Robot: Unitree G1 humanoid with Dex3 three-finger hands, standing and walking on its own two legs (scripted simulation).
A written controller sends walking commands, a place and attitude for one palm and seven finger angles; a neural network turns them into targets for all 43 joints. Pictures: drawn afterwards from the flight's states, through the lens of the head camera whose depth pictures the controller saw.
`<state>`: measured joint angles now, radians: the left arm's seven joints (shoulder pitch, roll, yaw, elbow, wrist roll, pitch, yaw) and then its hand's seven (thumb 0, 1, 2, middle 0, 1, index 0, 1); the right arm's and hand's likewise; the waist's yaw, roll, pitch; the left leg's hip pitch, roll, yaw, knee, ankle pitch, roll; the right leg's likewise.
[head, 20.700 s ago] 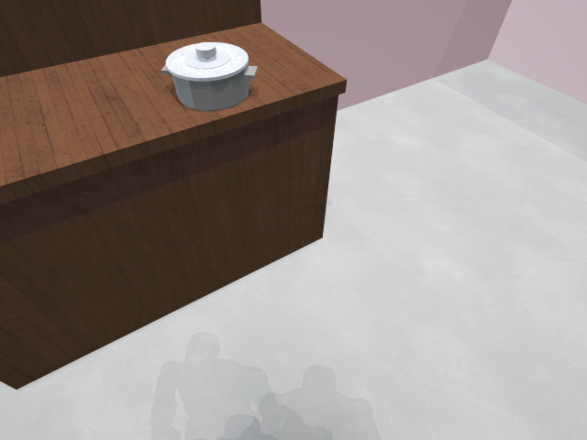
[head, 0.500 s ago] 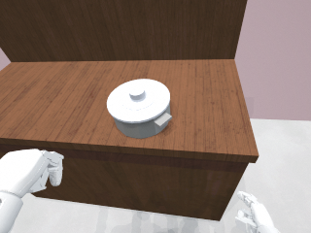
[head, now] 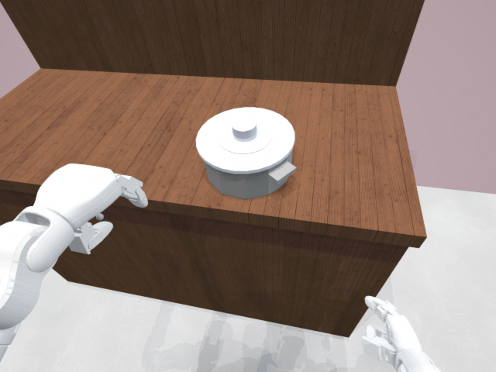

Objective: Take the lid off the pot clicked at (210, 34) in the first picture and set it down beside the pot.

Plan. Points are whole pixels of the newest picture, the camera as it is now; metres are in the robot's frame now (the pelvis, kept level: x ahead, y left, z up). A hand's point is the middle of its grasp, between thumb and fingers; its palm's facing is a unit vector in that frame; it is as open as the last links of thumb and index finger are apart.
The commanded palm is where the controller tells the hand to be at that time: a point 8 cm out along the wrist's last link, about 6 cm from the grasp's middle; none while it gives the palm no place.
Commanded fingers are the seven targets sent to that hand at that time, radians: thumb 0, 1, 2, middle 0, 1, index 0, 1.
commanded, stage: reach forward and open the fingers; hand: left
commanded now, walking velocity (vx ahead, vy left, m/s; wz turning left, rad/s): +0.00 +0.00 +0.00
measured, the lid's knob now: (244, 127) +0.54 +0.09 +0.10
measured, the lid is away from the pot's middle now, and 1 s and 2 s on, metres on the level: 0.00 0.00 0.00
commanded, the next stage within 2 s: move the open hand above the knob in 0.30 s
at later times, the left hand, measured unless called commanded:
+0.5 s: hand (116, 197) +0.30 +0.24 +0.15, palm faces -0.15 -0.04 -0.99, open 10.0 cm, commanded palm +0.29 +0.24 +0.24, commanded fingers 0.00 -0.32 1.52 -0.85 -0.08 -0.85 -0.08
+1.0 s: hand (166, 154) +0.38 +0.19 +0.16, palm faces -0.20 -0.08 -0.98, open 10.0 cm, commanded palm +0.36 +0.19 +0.24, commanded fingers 0.00 -0.32 1.52 -0.85 -0.08 -0.85 -0.08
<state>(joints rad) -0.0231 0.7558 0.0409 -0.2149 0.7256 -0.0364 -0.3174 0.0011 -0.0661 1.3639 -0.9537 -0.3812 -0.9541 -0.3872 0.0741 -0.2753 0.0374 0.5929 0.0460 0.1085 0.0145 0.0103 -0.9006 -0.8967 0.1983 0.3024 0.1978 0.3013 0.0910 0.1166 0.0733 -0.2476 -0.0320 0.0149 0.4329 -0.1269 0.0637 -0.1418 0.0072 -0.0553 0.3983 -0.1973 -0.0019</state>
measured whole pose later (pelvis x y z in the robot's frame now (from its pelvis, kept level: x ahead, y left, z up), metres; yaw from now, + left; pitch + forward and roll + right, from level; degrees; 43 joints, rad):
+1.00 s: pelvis +0.01 -0.01 +0.00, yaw +0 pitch -2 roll -1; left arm -0.51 0.57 -0.16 0.14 0.78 0.22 -0.45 0.00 -0.32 1.51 -0.86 -0.08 -0.86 -0.09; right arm 0.13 -0.32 0.02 0.60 0.06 0.13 0.07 0.01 -0.90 -0.90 0.20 0.30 0.20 0.30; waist 0.03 0.13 0.03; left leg -0.24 -0.04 0.02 0.39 -0.12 0.06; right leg -0.16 0.01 -0.03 0.40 -0.22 -0.01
